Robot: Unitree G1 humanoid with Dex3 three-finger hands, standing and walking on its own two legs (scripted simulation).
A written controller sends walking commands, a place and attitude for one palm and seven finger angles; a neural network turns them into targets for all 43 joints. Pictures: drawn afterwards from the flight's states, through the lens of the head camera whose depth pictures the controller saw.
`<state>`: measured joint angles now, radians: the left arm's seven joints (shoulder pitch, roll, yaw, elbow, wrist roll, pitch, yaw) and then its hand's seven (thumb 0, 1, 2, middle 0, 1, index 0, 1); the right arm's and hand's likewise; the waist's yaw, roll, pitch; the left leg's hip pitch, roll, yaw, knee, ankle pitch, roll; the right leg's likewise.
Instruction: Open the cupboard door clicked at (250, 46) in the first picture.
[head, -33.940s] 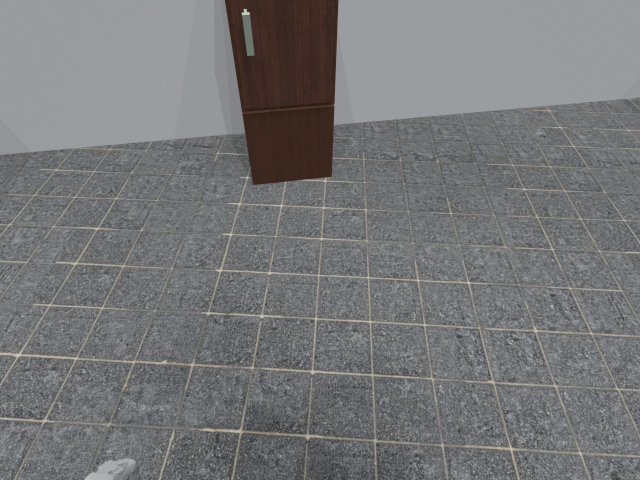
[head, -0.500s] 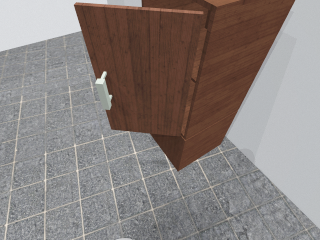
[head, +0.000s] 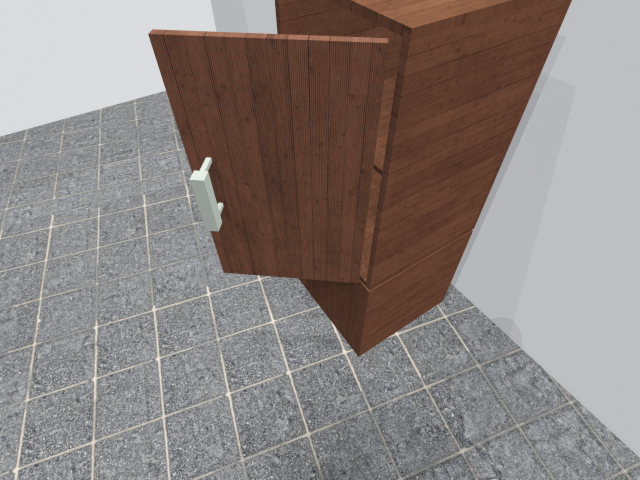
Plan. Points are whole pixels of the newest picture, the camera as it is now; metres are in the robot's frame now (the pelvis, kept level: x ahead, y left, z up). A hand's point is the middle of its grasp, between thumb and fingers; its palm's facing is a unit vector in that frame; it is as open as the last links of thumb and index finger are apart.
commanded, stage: come to a stop and stand still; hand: left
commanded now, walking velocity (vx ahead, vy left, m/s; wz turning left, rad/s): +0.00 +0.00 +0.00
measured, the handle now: (210, 194) +0.62 +0.26 -0.04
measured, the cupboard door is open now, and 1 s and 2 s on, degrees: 51 51 51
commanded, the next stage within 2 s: none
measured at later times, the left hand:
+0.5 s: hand out of the picture -0.04 +0.21 -0.18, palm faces +0.06 -0.98 -0.18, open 7.4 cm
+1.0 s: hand out of the picture -0.09 +0.22 -0.18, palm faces +0.07 -0.99 -0.12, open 7.4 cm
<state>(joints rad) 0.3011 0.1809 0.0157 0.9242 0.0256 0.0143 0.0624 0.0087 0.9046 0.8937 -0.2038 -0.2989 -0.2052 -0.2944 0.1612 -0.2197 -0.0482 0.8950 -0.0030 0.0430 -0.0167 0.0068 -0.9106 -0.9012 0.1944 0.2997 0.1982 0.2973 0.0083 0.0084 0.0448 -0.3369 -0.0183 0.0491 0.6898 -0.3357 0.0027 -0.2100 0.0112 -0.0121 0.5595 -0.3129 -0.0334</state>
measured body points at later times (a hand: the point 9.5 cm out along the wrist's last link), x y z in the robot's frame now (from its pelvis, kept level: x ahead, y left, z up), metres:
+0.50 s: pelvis -0.04 +0.03 +0.00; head -0.05 +0.05 +0.45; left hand -0.05 +0.26 -0.17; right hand -0.05 -0.21 -0.14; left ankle +0.04 +0.09 -0.73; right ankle -0.01 -0.10 -0.73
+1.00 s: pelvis -0.05 +0.07 +0.00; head -0.07 +0.10 +0.45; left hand -0.09 +0.27 -0.17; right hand -0.03 -0.17 -0.14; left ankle +0.04 +0.09 -0.73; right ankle -0.04 -0.09 -0.72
